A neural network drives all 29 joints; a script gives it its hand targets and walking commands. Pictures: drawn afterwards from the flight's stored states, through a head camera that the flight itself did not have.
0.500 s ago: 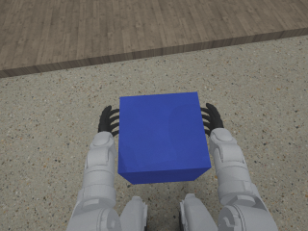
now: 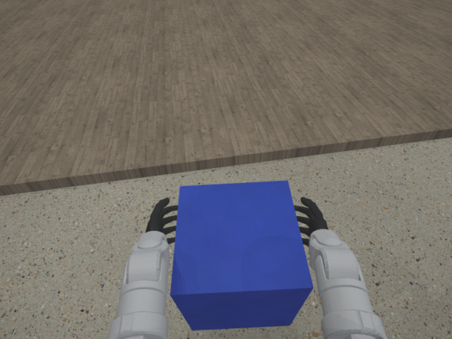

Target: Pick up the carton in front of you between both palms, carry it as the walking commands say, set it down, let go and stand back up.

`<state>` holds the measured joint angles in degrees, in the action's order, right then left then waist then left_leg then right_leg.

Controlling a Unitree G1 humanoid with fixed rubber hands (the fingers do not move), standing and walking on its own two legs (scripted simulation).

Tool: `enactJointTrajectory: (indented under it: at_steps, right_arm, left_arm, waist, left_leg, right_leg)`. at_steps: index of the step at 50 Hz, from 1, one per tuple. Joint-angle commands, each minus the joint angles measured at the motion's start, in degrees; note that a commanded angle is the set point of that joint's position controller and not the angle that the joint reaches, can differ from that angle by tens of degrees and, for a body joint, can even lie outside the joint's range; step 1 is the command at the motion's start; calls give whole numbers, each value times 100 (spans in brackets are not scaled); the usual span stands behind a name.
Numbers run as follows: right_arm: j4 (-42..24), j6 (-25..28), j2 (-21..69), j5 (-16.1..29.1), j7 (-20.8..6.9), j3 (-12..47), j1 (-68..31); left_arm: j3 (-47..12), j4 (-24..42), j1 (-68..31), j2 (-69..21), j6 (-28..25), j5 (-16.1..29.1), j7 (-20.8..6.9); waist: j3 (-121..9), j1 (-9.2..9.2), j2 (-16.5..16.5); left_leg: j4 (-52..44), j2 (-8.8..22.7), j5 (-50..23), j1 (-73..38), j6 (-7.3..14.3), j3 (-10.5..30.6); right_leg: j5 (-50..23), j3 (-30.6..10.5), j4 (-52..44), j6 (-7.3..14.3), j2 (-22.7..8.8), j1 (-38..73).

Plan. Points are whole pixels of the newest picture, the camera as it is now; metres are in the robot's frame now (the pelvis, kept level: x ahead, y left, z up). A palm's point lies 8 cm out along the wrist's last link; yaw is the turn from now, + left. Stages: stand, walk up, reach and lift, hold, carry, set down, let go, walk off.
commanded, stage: reach and lift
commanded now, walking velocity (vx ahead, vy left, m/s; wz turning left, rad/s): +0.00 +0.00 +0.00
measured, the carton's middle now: (237, 259) +0.29 +0.00 -0.05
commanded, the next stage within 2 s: hold in 0.96 s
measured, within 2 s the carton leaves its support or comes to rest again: neither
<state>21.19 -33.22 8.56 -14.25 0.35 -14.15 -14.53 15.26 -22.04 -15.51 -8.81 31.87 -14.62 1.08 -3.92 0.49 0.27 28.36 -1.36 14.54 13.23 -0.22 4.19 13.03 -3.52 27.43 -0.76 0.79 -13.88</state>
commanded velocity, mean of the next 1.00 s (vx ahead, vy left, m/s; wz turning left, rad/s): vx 0.00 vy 0.00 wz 0.00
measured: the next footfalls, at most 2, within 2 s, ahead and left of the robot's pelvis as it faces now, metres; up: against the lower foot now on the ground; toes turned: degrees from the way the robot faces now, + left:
none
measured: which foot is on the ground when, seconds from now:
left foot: down 0.00-1.00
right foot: down 0.00-1.00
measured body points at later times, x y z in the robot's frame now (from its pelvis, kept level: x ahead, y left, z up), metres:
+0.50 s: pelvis -0.01 -0.01 +0.00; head -0.03 -0.01 +0.45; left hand +0.31 +0.15 +0.03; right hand +0.30 -0.16 +0.02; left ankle +0.01 +0.12 -0.74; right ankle +0.02 -0.13 -0.74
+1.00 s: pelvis +0.00 +0.00 +0.01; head -0.03 +0.00 +0.46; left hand +0.31 +0.15 +0.04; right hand +0.30 -0.15 +0.03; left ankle +0.01 +0.12 -0.74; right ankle +0.02 -0.13 -0.74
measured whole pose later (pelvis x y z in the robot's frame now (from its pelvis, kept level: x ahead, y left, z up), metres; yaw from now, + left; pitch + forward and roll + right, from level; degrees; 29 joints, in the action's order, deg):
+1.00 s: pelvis +0.00 +0.00 +0.01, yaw +0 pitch -6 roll +0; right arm 14.3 -40.5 8.5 -15.4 -0.4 -11.8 -14.1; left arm 13.6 -15.4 -15.4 -8.8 39.1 -16.2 -0.4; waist 1.8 0.3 0.2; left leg 21.1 -1.0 11.7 3.3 -0.3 4.2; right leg 10.4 -3.7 20.5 -0.6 0.7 -4.1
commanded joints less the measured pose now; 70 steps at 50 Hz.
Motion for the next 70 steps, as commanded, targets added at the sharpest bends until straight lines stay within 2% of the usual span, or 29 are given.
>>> enactJointTrajectory:
  at_steps: [1,4,9,18,33,40,47,53,57,61,70]
  right_arm:
    - [144,-28,5266,968,-1467,2664,-3045]
    - [141,-1,5327,970,-1539,2631,-3472]
    - [-67,17,5459,1020,-1574,2837,-3832]
    - [-82,-103,5385,915,-1473,2794,-3514]
    - [-739,-315,5390,1143,-1333,3087,-2763]
    - [-951,-399,5306,1200,-1323,3159,-2625]
    - [-1054,-481,5175,1229,-1348,3178,-2718]
    - [-1616,-709,5160,1491,-1347,3630,-2671]
    - [-1374,-891,4807,1263,-1301,3237,-2507]
    - [-1145,-877,4851,1178,-1379,2998,-2920]
    - [-1109,-800,5160,1278,-1423,3210,-3409]
  left_arm:
    - [-2735,-408,-2580,-5595,204,898,-1478]
    - [-2647,-449,-2970,-5696,169,900,-1519]
    - [-2805,-308,-3362,-5864,159,989,-1568]
    - [-2715,-320,-3103,-5587,264,901,-1582]
    - [-3004,426,-2494,-5301,418,1078,-1561]
    - [-3126,671,-2357,-5285,516,1153,-1527]
    - [-3172,753,-2382,-5327,631,1185,-1479]
    - [-3553,1320,-2237,-5424,885,1425,-1403]
    - [-3203,1063,-2084,-5108,1081,1241,-1356]
    - [-3065,845,-2548,-5168,1053,1179,-1414]
    - [-3126,739,-3007,-5362,956,1217,-1506]
  waist:
    - [-430,-29,109]
    - [-512,-49,102]
    - [-1077,-42,28]
    - [-918,-43,-49]
    - [-1033,-41,-76]
    - [-963,-24,-38]
    - [-846,-21,16]
    - [-1159,-33,62]
    - [-421,-33,65]
    - [-113,-3,64]
    - [-644,-64,-8]
  left_leg:
    - [-736,-317,-381,-148,16,28]
    - [-741,-291,-92,-121,45,-1]
    - [-665,-301,-333,-434,42,-2]
    - [-774,-369,-534,-567,38,-51]
    - [-889,-460,-1526,-950,25,-22]
    - [-950,-456,-1667,-1043,5,3]
    - [-993,-430,-1526,-1052,-16,13]
    - [-1062,-405,-1897,-1375,-67,68]
    - [-1185,-363,-1298,-1087,-52,45]
    - [-1241,-331,-412,-819,-7,-14]
    - [-1118,-343,-396,-913,37,-35]
  right_leg:
    - [-254,-19,-511,156,429,673]
    - [-61,16,-452,165,434,714]
    - [-225,12,-413,160,441,885]
    - [-488,-6,-588,77,435,1084]
    - [-1685,-83,-743,-21,433,1578]
    - [-1712,-72,-796,2,460,1616]
    - [-1386,-31,-835,42,486,1537]
    - [-1591,-50,-888,42,512,1681]
    - [-1013,-10,-1002,91,483,1521]
    - [-256,34,-1017,114,449,1349]
    - [-290,13,-906,89,422,1435]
